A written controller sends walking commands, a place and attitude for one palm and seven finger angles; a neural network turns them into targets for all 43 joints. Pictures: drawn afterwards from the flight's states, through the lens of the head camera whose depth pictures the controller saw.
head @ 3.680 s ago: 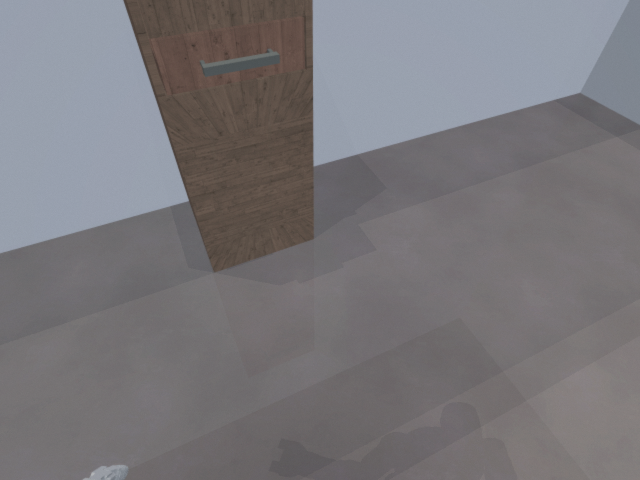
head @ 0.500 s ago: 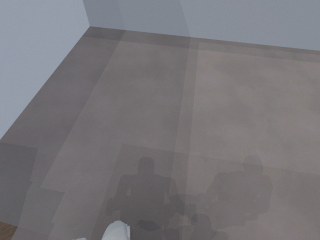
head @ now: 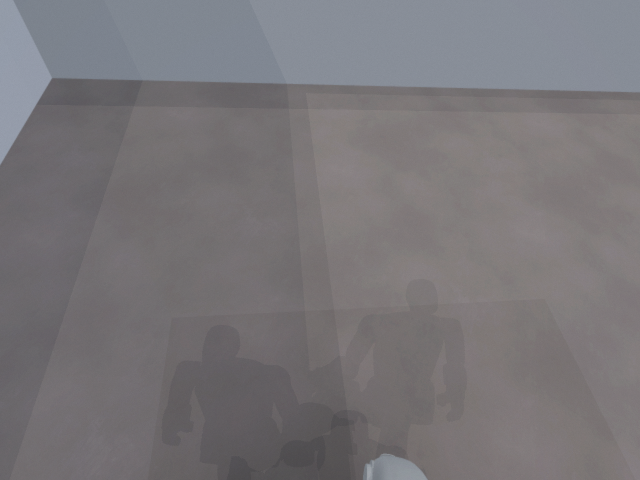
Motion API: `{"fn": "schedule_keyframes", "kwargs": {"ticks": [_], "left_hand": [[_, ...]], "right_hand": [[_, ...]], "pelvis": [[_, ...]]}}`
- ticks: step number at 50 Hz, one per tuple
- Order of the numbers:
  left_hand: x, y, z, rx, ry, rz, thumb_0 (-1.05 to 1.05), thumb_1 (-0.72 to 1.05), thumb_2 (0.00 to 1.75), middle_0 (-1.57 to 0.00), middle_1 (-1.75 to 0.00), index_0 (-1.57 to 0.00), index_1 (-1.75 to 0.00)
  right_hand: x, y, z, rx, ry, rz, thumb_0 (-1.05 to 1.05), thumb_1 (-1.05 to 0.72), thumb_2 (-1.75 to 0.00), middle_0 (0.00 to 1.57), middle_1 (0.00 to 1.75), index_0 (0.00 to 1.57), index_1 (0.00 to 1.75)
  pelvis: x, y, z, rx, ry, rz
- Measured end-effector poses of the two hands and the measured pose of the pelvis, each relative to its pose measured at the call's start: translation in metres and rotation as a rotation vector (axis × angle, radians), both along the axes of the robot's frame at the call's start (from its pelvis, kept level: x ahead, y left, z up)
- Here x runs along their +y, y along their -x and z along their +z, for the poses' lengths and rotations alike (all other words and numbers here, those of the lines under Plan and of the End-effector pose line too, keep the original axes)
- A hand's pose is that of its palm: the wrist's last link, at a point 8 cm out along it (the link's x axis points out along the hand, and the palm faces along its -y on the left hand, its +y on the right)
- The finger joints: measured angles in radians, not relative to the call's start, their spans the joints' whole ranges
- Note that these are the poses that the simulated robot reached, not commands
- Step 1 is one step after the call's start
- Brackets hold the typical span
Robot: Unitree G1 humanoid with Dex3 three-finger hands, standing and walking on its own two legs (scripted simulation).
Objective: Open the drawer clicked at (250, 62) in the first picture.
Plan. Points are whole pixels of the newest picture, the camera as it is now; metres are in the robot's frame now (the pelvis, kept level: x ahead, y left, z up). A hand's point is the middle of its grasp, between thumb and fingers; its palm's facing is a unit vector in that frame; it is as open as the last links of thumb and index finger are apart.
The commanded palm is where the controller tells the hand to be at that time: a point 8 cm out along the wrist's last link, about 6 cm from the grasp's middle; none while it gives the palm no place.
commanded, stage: turn to face it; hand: left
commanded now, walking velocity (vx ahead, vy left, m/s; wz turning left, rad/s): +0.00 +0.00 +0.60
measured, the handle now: out of the picture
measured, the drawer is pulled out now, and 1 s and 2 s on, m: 0.00 0.00 0.00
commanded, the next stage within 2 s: none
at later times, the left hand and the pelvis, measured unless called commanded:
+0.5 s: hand out of the picture +0.11 +0.20 -0.19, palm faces +0.22 -0.95 -0.20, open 7.3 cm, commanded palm none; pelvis +0.04 +0.00 -0.03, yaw +13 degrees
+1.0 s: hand out of the picture +0.03 +0.18 -0.15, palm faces +0.49 -0.82 -0.31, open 7.3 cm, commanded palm none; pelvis +0.05 -0.05 -0.01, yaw +30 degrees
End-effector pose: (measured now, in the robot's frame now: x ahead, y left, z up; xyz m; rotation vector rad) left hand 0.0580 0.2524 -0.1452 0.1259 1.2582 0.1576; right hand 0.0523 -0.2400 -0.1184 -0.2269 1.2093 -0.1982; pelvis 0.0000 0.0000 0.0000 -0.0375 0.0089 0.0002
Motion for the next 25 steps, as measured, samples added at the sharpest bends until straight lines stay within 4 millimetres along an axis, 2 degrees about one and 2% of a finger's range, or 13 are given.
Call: {"fn": "schedule_keyframes", "kwargs": {"ticks": [7, 9, 11, 14, 18, 22, 25], "left_hand": [[-0.039, -0.089, 0.003, -0.115, -0.031, -0.127, 0.0, 0.92, 0.9, -0.2, -0.3, -0.2, -0.3], [-0.053, -0.103, 0.006, -0.148, -0.036, -0.134, 0.0, 0.91, 0.9, -0.2, -0.3, -0.2, -0.3], [-0.062, -0.109, 0.012, -0.174, -0.029, -0.123, 0.0, 0.91, 0.9, -0.2, -0.3, -0.2, -0.3], [-0.066, -0.104, 0.016, -0.183, -0.024, -0.08, 0.0, 0.91, 0.9, -0.2, -0.3, -0.21, -0.3], [-0.058, -0.083, 0.013, -0.154, -0.022, -0.01, 0.0, 0.91, 0.9, -0.2, -0.3, -0.21, -0.3], [-0.033, -0.055, 0.001, -0.125, -0.028, 0.084, -0.01, 0.91, 0.9, -0.2, -0.3, -0.21, -0.3], [-0.007, -0.032, -0.017, -0.1, -0.031, 0.159, -0.01, 0.91, 0.9, -0.2, -0.3, -0.21, -0.3]], "right_hand": [[-0.017, 0.073, -0.028, 0.236, -0.049, -0.142, 0.0, -0.91, -0.9, 0.2, 0.3, 0.2, 0.3], [-0.017, 0.084, -0.035, 0.299, -0.077, -0.159, 0.0, -0.91, -0.9, 0.2, 0.3, 0.2, 0.3], [-0.014, 0.086, -0.037, 0.345, -0.1, -0.156, 0.0, -0.91, -0.9, 0.2, 0.3, 0.2, 0.3], [-0.009, 0.071, -0.038, 0.348, -0.125, -0.123, 0.01, -0.91, -0.9, 0.2, 0.3, 0.2, 0.3], [-0.003, 0.029, -0.039, 0.271, -0.135, -0.054, 0.01, -0.91, -0.9, 0.2, 0.3, 0.2, 0.3], [0.004, -0.024, -0.037, 0.165, -0.108, 0.042, 0.0, -0.91, -0.9, 0.2, 0.3, 0.2, 0.3], [0.011, -0.063, -0.039, 0.076, -0.063, 0.123, 0.0, -0.91, -0.9, 0.2, 0.3, 0.2, 0.3]], "pelvis": [[-0.018, -0.029, -0.012, 0.012, -0.043, 0.004], [-0.023, -0.035, -0.014, 0.009, -0.033, 0.024], [-0.026, -0.04, -0.012, 0.006, -0.038, 0.048], [-0.027, -0.043, -0.009, -0.004, -0.05, 0.082], [-0.023, -0.043, -0.008, -0.01, -0.051, 0.13], [-0.012, -0.042, -0.014, -0.013, -0.037, 0.183], [0.001, -0.042, -0.027, -0.012, -0.017, 0.222]]}}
